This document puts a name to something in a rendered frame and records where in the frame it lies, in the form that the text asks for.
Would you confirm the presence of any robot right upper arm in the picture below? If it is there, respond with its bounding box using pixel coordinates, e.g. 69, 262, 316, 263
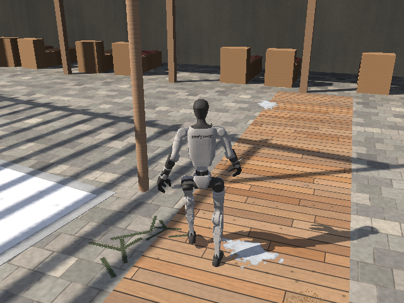
214, 126, 235, 159

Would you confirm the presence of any left robot hand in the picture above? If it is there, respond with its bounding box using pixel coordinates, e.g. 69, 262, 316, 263
157, 176, 171, 193

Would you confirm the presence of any humanoid robot torso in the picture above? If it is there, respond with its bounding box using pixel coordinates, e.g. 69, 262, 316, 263
187, 123, 216, 189

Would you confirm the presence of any robot left upper arm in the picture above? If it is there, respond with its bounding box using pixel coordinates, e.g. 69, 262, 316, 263
170, 127, 188, 162

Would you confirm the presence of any robot right forearm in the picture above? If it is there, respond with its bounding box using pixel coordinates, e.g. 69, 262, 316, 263
229, 149, 240, 168

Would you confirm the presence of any right robot hand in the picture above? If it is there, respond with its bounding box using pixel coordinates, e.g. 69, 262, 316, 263
227, 166, 242, 177

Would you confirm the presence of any robot left forearm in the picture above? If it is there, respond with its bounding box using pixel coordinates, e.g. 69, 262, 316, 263
160, 152, 175, 180

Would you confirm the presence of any right robot thigh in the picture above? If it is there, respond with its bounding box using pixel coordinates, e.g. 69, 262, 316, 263
211, 177, 225, 225

